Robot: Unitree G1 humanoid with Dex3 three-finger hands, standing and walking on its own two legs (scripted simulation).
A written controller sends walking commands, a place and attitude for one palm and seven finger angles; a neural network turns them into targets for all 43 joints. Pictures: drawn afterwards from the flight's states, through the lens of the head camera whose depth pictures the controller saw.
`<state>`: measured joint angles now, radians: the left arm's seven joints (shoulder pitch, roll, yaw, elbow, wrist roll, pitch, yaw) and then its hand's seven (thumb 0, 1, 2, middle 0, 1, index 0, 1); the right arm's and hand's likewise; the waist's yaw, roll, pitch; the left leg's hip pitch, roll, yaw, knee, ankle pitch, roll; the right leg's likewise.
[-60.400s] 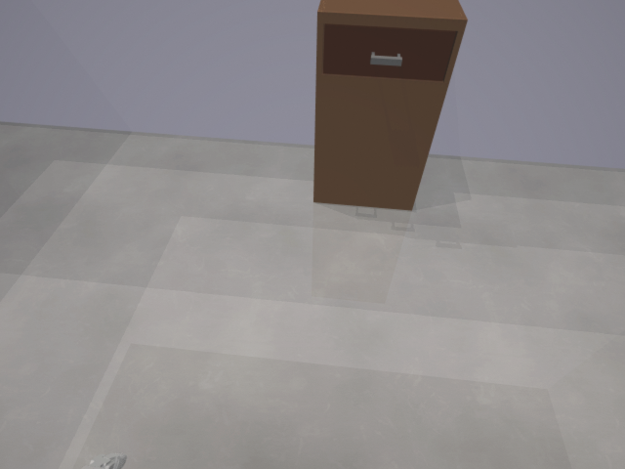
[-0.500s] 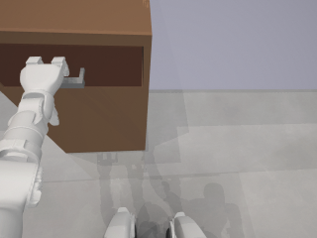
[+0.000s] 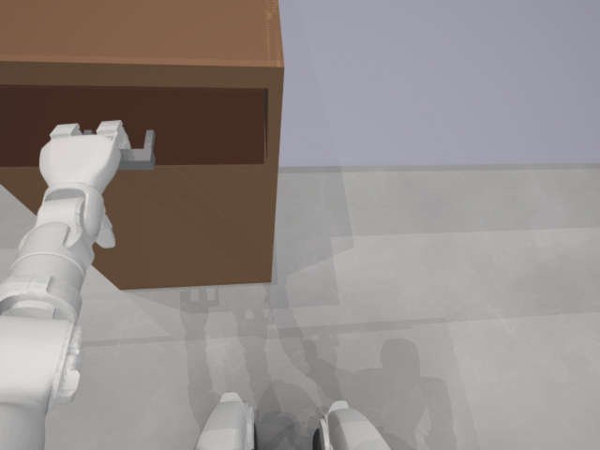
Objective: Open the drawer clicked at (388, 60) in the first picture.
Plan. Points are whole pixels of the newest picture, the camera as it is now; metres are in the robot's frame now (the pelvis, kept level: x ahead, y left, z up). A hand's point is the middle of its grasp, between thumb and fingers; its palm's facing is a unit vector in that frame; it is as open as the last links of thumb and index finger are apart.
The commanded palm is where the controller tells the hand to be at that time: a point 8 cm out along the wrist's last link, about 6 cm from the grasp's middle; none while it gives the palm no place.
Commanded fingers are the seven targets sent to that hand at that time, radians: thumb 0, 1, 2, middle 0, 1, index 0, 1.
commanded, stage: close the thumb around the handle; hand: left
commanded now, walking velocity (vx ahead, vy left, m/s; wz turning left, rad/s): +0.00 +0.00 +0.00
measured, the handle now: (117, 148) +0.53 +0.25 +0.02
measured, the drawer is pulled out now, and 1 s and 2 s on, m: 0.00 0.01 0.14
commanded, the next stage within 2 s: pull the drawer open in 0.62 s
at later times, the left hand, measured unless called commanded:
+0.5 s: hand (98, 188) +0.47 +0.27 -0.01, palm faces -0.07 -0.04 -1.00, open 6.1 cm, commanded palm +0.46 +0.25 +0.05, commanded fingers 0.00 0.90 0.90 -0.40 -1.35 -0.40 -1.35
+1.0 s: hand (96, 198) +0.46 +0.27 -0.01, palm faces -0.06 -0.06 -1.00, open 5.6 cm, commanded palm +0.42 +0.25 +0.05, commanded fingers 0.00 0.90 0.90 -0.40 -1.35 -0.40 -1.35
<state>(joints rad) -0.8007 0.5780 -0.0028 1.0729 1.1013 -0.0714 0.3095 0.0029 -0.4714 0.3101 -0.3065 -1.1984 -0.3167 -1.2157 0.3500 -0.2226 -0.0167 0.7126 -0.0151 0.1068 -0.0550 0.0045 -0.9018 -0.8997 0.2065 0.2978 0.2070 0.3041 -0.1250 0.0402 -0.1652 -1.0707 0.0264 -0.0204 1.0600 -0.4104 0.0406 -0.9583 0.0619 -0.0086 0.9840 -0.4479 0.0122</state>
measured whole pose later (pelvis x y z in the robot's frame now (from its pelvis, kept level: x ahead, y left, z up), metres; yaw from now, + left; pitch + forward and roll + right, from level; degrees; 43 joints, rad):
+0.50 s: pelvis +0.02 +0.00 +0.00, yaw +0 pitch +24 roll -4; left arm -0.69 0.55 0.03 0.99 1.10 -0.11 0.35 0.00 0.63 0.78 -0.35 -1.31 -0.40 -1.32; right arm 0.31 -0.23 -0.04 0.70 -0.02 0.14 -0.04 0.00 -0.90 -0.90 0.21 0.30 0.21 0.30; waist -0.10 0.04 -0.18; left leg -1.02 0.03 -0.01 1.05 -0.44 0.04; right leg -0.91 0.07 0.01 0.97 -0.47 0.01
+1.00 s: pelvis +0.02 +0.00 +0.01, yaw -1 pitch +22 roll -4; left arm -0.57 0.53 0.05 0.89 1.09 -0.11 0.36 0.01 0.75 0.81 -0.34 -1.35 -0.38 -1.34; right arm 0.32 -0.23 -0.05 0.69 -0.02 0.16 -0.03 0.00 -0.90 -0.90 0.20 0.30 0.21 0.30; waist -0.08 0.04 -0.18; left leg -0.97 0.04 0.01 1.02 -0.44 0.04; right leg -0.87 0.07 0.03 0.95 -0.47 0.01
